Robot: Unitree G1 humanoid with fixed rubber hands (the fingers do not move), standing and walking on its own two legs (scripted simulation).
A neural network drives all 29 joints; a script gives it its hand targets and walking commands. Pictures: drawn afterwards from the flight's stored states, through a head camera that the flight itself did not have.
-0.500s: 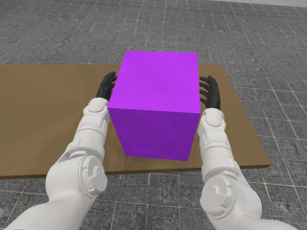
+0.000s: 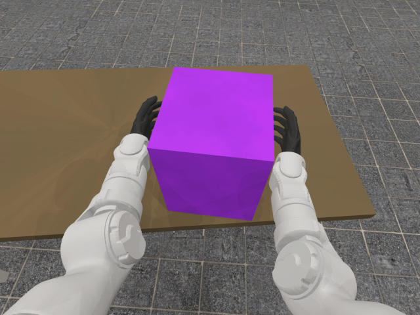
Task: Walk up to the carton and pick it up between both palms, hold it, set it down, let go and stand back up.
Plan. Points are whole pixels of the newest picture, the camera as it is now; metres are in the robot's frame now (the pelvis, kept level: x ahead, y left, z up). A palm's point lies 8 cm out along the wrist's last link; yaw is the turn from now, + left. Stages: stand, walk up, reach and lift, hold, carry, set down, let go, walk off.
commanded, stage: set down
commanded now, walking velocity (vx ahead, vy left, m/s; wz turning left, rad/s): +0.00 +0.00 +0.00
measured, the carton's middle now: (215, 148) +0.45 +0.02 +0.01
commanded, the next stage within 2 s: none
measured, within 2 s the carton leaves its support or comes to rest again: rests again in 0.80 s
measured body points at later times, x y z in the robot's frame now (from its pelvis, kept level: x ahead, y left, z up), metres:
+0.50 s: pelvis -0.01 +0.01 +0.00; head +0.06 +0.04 +0.44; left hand +0.45 +0.18 +0.06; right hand +0.42 -0.11 +0.06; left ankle -0.02 +0.13 -0.75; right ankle -0.04 -0.14 -0.75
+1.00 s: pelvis +0.00 +0.01 +0.00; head +0.07 +0.04 +0.44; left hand +0.46 +0.18 +0.05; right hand +0.43 -0.12 +0.06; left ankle -0.02 +0.13 -0.75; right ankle -0.04 -0.14 -0.75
